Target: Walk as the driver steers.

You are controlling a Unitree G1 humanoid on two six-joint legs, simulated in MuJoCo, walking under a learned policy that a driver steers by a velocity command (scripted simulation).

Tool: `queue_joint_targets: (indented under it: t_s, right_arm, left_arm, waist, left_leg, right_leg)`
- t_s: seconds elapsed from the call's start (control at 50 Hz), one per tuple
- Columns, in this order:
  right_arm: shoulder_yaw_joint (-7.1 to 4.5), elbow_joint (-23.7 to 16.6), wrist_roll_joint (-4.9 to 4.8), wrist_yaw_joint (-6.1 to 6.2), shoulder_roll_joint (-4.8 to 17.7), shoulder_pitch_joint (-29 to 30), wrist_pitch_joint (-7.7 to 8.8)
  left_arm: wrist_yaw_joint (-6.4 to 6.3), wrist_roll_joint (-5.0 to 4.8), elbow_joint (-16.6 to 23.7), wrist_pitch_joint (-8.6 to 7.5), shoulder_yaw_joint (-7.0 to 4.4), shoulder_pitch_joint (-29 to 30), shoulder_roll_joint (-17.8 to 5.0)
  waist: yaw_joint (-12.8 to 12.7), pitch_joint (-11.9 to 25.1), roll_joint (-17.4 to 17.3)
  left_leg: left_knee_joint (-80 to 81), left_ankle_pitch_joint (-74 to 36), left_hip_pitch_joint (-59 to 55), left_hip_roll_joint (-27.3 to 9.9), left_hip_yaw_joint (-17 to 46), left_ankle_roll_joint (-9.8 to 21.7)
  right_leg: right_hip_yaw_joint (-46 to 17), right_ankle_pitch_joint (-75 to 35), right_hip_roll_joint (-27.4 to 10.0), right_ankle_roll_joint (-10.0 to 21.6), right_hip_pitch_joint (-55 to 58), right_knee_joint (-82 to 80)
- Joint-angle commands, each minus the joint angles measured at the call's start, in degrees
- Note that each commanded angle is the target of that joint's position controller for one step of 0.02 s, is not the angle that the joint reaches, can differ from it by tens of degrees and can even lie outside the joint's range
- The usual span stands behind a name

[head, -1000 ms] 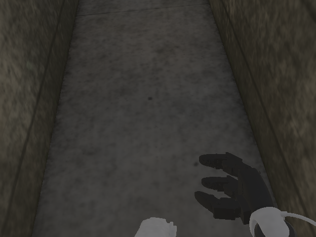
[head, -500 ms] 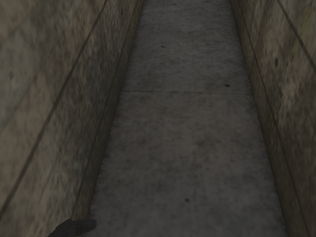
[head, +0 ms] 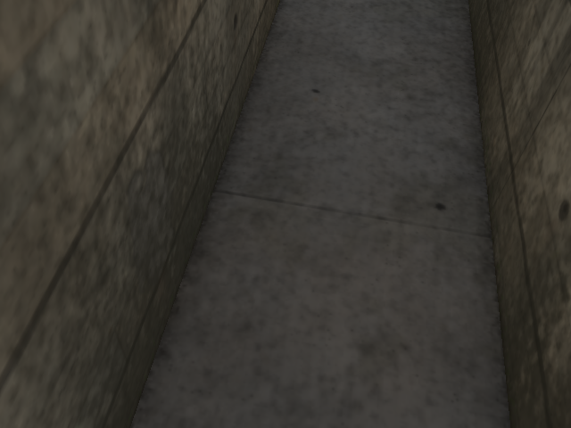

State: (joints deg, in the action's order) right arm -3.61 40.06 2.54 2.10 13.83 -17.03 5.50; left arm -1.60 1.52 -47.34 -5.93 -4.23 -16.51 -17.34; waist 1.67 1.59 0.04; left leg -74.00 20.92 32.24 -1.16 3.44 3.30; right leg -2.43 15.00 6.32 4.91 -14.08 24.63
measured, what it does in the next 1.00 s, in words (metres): walks ahead, turning right: left foot, then right foot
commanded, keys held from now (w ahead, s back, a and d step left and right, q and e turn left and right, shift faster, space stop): w+e+shift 0.26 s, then e+shift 0.30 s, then q+shift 0.44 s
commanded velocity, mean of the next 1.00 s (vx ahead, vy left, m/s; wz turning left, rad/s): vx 0.49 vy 0.00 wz -0.38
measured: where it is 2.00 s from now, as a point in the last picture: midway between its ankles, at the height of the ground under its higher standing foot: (360, 307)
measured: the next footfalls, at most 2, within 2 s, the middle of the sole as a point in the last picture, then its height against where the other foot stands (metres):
left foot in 0.14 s outside the picture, level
right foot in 0.50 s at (359, 383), level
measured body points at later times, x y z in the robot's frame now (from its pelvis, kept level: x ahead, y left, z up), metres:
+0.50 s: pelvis +0.43 -0.08 -0.04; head +0.44 -0.09 +0.41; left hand +0.72 +0.10 -0.09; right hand +0.31 -0.38 -0.15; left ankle +0.28 +0.15 -0.70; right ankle +0.55 -0.19 -0.73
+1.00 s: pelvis +0.64 -0.16 +0.00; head +0.67 -0.19 +0.45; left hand +0.90 +0.04 -0.08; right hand +0.68 -0.45 -0.12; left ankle +0.76 -0.06 -0.70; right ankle +0.55 -0.19 -0.74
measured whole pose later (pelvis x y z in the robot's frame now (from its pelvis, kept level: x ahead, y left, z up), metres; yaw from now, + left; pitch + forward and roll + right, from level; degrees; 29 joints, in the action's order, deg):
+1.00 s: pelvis +0.64 -0.16 +0.00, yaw -20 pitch +3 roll +0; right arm -4.1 43.4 -0.2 -2.2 15.1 -8.9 0.3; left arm -5.0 0.8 -35.5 2.4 -3.1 -8.7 -15.4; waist 1.4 -1.4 -1.8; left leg -44.7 14.1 31.5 -0.7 0.7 -1.4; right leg 4.5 19.5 3.7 5.4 -7.8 24.4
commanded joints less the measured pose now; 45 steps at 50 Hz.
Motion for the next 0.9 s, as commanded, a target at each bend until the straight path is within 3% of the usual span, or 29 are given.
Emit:
queue_joint_targets:
  t_s: [0.02, 0.04, 0.08, 0.12, 0.14, 0.16, 0.18, 0.2, 0.22, 0.26, 0.3, 0.34, 0.38, 0.4, 0.44, 0.46, 0.48, 0.5, 0.52, 0.54, 0.56, 0.58, 0.6, 0.64, 0.7, 0.72, 0.78, 0.84, 0.9]
  right_arm:
    - [-0.13, -9.8, -0.94, -0.39, 5.8, 5.7, -0.03]
    - [0.43, -9.5, -1.93, -0.74, 4.7, 4.8, -0.53]
    - [-0.14, -5.1, -3.15, -0.69, 4.3, -3.0, -0.64]
    - [-2.49, -1.3, -0.53, 0.57, 10.1, -12.7, -0.35]
    - [-3.51, -2.5, 1.40, 1.36, 15.1, -17.6, 0.18]
    - [-4.16, -3.7, 3.04, 2.04, 19.8, -18.1, 0.60]
    - [-3.94, -3.3, 1.89, 2.64, 18.1, -14.3, 0.37]
    - [-3.27, -3.3, 1.09, 2.56, 15.7, -9.0, 0.13]
    - [-2.57, -2.7, -0.14, 2.31, 13.3, -6.2, -0.34]
    - [-1.66, 0.0, -0.49, 2.22, 11.9, -5.1, -0.05]
    - [-0.60, 0.9, 0.09, 1.79, 9.2, -5.2, 1.23]
    - [0.08, 1.1, -1.08, 1.33, 8.3, -2.3, 1.97]
    - [0.00, 0.7, -1.89, 1.10, 9.5, 4.6, 2.68]
    - [-2.60, 1.5, -4.04, 1.46, 13.9, 7.1, 0.38]
    - [-2.96, 2.3, -3.28, 1.69, 15.6, 6.6, 0.47]
    - [-3.53, 2.1, -3.30, 1.40, 17.3, 7.6, 0.65]
    - [-3.46, 1.0, -3.70, 0.94, 16.0, 10.0, 1.54]
    - [-2.35, 1.4, -3.47, 0.45, 10.3, 10.8, 1.37]
    - [-0.55, -0.3, -2.48, -0.40, 3.2, -0.4, 2.42]
    - [-1.01, -1.0, -2.36, -1.15, 7.8, -11.0, 3.40]
    - [-2.58, -2.7, -4.66, -0.40, 12.2, -6.8, 2.55]
    - [-2.54, -2.5, -4.95, 1.38, 13.9, -1.8, 0.88]
    - [-2.28, -1.3, -4.13, 2.57, 12.8, -0.8, -1.12]
    - [-1.43, 0.5, -1.60, 3.04, 10.2, -1.9, -4.16]
    - [0.04, 1.3, -1.14, 1.97, 4.4, 1.4, -3.96]
    - [0.53, 0.9, -1.27, 1.26, 3.2, 3.7, -3.13]
    - [-0.47, 0.6, -2.19, -0.94, 6.1, 8.4, -2.34]
    - [-0.97, 0.8, -2.92, -3.19, 6.2, 9.5, -3.01]
    - [-1.18, -0.4, -3.42, -3.91, 5.7, 12.7, -3.89]
  left_arm:
    - [0.92, -1.21, 3.7, -0.74, -1.22, 4.4, -6.1]
    - [2.28, -1.22, 5.0, -0.51, -1.67, 8.2, -7.2]
    - [4.24, -1.89, 3.8, -0.17, -2.19, 4.3, -9.2]
    - [4.69, -3.43, 4.1, -1.10, -1.50, 0.6, -7.2]
    - [5.09, -2.16, 5.9, -1.50, -1.25, 1.4, -5.9]
    - [3.94, -2.25, 8.4, -0.75, 0.16, -1.0, -0.2]
    - [3.37, -0.95, 8.7, 0.63, -0.63, -2.3, -4.1]
    - [3.49, 0.83, 8.8, 1.46, -0.89, -1.5, -6.2]
    - [4.04, 1.58, 8.8, 1.79, -0.42, -0.2, -5.2]
    - [4.77, 1.93, 12.0, 3.21, 0.05, 4.8, -4.1]
    - [3.89, 1.09, 14.7, 4.84, 0.42, 7.0, -1.7]
    - [4.00, 1.36, 16.4, 6.47, 0.46, 7.4, -1.0]
    - [4.65, 0.26, 17.2, 7.03, 1.49, 5.1, 2.1]
    - [2.72, -4.81, 14.5, 5.82, -0.57, -2.7, -0.6]
    - [2.02, -4.05, 13.7, 5.57, -2.31, -8.9, -4.9]
    - [1.41, -3.20, 12.7, 5.59, -4.10, -15.7, -8.0]
    - [1.26, -2.97, 10.2, 6.29, -5.98, -24.3, -11.2]
    - [0.10, -2.96, 10.2, 7.58, -5.25, -20.1, -10.8]
    - [0.17, -1.10, 16.6, 7.22, -2.61, -6.8, -10.8]
    - [1.62, -0.03, 21.1, 6.17, -1.24, -4.2, -11.1]
    - [2.78, 0.20, 20.3, 6.07, -2.19, -3.5, -12.6]
    - [2.89, -0.67, 20.2, 4.70, -2.16, 0.0, -11.7]
    - [2.45, -1.23, 20.9, 3.78, -1.48, 4.0, -10.2]
    - [1.49, -0.23, 19.9, 2.69, -0.24, 5.3, -7.9]
    - [-0.54, 2.09, 15.5, 2.68, 2.19, 2.2, -1.3]
    - [-1.22, 1.53, 14.4, 3.19, 1.84, 1.1, -1.6]
    - [-2.50, 0.52, 14.0, 4.87, -0.25, 1.9, -6.9]
    - [-3.00, -0.82, 13.9, 6.57, -0.36, 2.6, -5.4]
    - [-3.44, -0.37, 13.8, 7.55, -0.60, 3.4, -4.7]
  waist:
    - [3.6, -7.4, 2.8]
    - [5.1, -7.8, 4.2]
    - [7.0, -3.9, 2.2]
    - [10.5, 5.5, -1.2]
    - [13.2, 8.6, -6.7]
    - [11.1, 11.8, -17.5]
    - [8.2, 9.6, -17.3]
    - [5.4, 5.8, -11.5]
    - [4.1, 2.5, -8.8]
    - [2.4, -1.7, -6.8]
    - [1.1, -6.4, -5.9]
    - [-1.8, -7.8, -6.6]
    - [-6.6, -9.5, -9.7]
    - [-7.3, -5.9, -9.4]
    - [-10.7, 0.2, -12.2]
    - [-15.8, 4.3, -11.6]
    - [-20.8, 7.1, -7.9]
    - [-18.0, -0.5, 8.2]
    - [-4.9, 1.4, 23.4]
    - [-1.8, 18.5, 25.9]
    - [-2.2, 17.2, 17.2]
    - [-1.8, 11.5, 3.3]
    - [-0.1, 6.6, -4.1]
    - [1.8, 4.0, -9.8]
    - [1.4, 6.2, -4.2]
    - [0.6, 7.2, -1.5]
    - [-0.3, 7.8, 4.3]
    - [-1.7, 4.2, 7.4]
    - [-2.3, 0.1, 6.3]
  left_leg:
    - [22.8, 1.2, 5.4, -4.9, 4.4, -3.1]
    - [35.0, -1.8, -9.3, -2.6, 1.0, -3.6]
    - [42.2, -16.6, -34.3, 1.4, -5.1, -5.7]
    - [40.9, -12.5, -45.6, -2.2, -2.5, -4.4]
    - [45.1, 1.8, -47.7, -10.0, 6.0, -2.8]
    - [60.6, 28.6, -47.0, -27.4, 34.6, -0.3]
    - [63.6, 41.5, -45.1, -29.8, 47.5, 2.4]
    - [60.6, 39.1, -42.2, -26.7, 39.5, 2.8]
    - [59.4, 28.6, -39.4, -23.4, 29.1, 2.4]
    - [60.8, 16.8, -35.9, -21.0, 17.3, 2.2]
    - [61.2, -4.6, -32.3, -19.8, 6.2, 2.1]
    - [60.6, -26.1, -26.5, -19.0, -4.0, 1.1]
    - [60.2, -33.4, -15.8, -15.2, -15.0, -2.0]
    - [56.1, -34.9, -13.2, -11.4, -17.7, -1.6]
    - [46.8, -52.4, -10.8, -10.7, -17.8, -0.6]
    - [36.2, -56.8, -10.9, -9.3, -17.5, -2.3]
    - [20.4, -45.0, -6.0, -7.5, -14.8, -4.6]
    - [-5.1, 9.1, 2.1, 0.2, -12.4, -8.1]
    - [-23.2, 21.2, 7.5, 1.4, -3.3, -7.3]
    - [-29.0, 21.6, 4.4, 1.5, 6.7, -7.2]
    - [-25.8, 14.0, 10.2, 4.8, 7.3, -8.2]
    - [-20.0, 7.0, 11.0, 1.7, 6.3, -8.2]
    - [-16.0, 2.1, 7.9, -0.7, 6.6, -7.9]
    - [-9.0, -1.5, 3.6, -3.5, 7.2, -7.0]
    - [9.1, -6.8, -1.7, -4.2, 8.6, -6.6]
    - [17.1, -10.5, -2.6, -3.2, 7.4, -6.4]
    - [27.3, -17.9, -4.2, 1.3, 2.6, -6.9]
    - [28.5, -16.3, 1.8, 0.5, 2.3, -6.6]
    - [27.8, -10.9, 6.4, -0.4, 0.4, -5.8]
  right_leg:
    - [-21.0, 0.5, -13.9, 12.2, -4.3, -15.9]
    - [-14.7, 0.9, -9.1, 11.1, -14.6, -17.1]
    - [-12.5, -4.0, -7.6, 9.9, -25.2, -13.3]
    - [-10.3, -15.8, -3.6, 5.9, -22.0, 5.6]
    - [-8.1, -12.3, -0.4, 4.2, -24.0, 21.8]
    - [-5.9, 9.8, 2.3, 2.7, -30.1, 40.1]
    - [-5.3, 9.9, 1.0, 3.5, -36.6, 50.3]
    - [-5.3, 6.4, -3.0, 4.0, -39.0, 54.3]
    - [-4.3, 3.6, -5.6, 3.2, -39.4, 52.9]
    - [-5.9, 2.2, -8.4, 1.7, -41.4, 49.0]
    - [-4.4, 0.7, -9.6, -0.6, -40.7, 46.3]
    - [-1.1, -1.5, -9.0, -1.6, -35.5, 42.9]
    - [0.6, -7.3, -8.8, -2.3, -21.9, 28.6]
    - [7.4, -14.6, -6.7, -4.9, -12.7, 31.2]
    - [12.0, -16.2, -0.9, -4.8, 5.4, 27.9]
    - [13.1, -14.2, 0.9, -3.3, 14.5, 25.6]
    - [9.7, -20.1, -0.1, 0.5, 26.2, 19.7]
    - [-0.7, -24.4, -4.7, 5.9, 24.3, 7.0]
    - [-17.2, -49.0, -8.8, 8.7, 18.9, 10.6]
    - [-33.2, -58.4, -19.2, 20.6, 24.1, 7.6]
    - [-44.7, -26.0, -21.9, 22.8, 21.7, -6.3]
    - [-45.0, -7.9, -21.6, 18.4, 13.5, -9.0]
    - [-41.8, -6.2, -20.9, 14.4, 4.4, -7.6]
    - [-31.7, -24.2, -20.3, 11.8, -4.0, -2.0]
    - [-15.2, -45.7, -16.7, 9.1, -4.8, 2.5]
    - [-10.1, -51.1, -15.4, 6.7, -1.3, 2.2]
    - [-4.4, -56.0, -14.7, 1.7, 5.1, 0.3]
    - [-3.6, -53.8, -17.3, 2.5, 10.1, -1.4]
    - [-2.6, -46.6, -19.0, 4.8, 13.1, -2.3]
Keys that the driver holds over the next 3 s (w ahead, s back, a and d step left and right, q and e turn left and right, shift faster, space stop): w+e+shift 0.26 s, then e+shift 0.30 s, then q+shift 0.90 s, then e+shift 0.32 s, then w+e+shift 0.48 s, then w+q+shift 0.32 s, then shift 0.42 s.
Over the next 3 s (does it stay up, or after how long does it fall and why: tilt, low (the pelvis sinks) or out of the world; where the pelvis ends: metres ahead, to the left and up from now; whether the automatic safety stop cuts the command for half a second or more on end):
stays up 1.53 -0.40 0.00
